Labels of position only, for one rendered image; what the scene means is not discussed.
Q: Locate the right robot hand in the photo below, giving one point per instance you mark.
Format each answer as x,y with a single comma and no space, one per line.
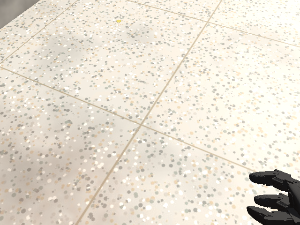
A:
288,206

